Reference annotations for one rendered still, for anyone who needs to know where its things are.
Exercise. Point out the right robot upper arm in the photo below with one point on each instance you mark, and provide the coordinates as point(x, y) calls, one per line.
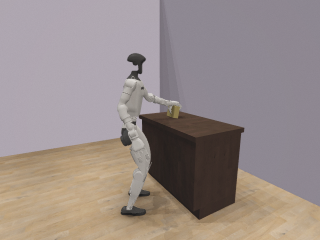
point(129, 86)

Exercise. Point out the sponge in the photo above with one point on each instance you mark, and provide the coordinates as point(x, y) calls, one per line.
point(174, 112)

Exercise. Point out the table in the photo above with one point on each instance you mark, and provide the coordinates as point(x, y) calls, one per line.
point(194, 158)

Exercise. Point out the left robot foot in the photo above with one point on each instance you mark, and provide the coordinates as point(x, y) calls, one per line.
point(143, 193)

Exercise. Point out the left robot upper arm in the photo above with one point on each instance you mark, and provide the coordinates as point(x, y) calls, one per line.
point(148, 96)

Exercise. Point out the right robot forearm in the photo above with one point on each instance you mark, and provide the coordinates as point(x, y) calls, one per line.
point(125, 117)

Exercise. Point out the left robot forearm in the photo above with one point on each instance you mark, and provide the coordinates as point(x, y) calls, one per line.
point(162, 101)

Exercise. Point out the humanoid robot head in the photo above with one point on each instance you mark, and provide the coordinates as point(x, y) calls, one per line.
point(136, 59)

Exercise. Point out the robot left hand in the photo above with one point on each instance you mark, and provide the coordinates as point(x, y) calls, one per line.
point(174, 103)

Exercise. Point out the robot right hand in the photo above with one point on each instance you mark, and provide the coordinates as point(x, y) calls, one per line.
point(138, 145)

